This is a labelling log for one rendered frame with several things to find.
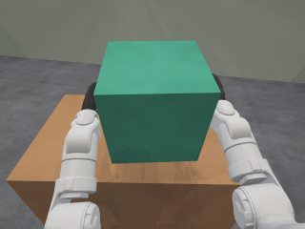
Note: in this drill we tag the pedestal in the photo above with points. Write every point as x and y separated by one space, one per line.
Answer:
145 195

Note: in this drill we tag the right robot forearm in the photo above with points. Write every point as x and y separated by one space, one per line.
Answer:
246 164

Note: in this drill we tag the carton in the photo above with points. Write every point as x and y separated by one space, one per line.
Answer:
155 100

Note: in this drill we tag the left robot upper arm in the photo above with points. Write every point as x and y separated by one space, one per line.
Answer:
74 215

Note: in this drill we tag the robot right hand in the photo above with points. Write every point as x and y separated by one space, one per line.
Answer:
222 95

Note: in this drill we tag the right robot upper arm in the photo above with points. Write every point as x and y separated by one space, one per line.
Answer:
263 206

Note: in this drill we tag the left robot forearm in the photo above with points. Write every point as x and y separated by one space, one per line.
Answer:
77 173

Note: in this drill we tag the robot left hand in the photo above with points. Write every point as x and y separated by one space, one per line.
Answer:
89 102

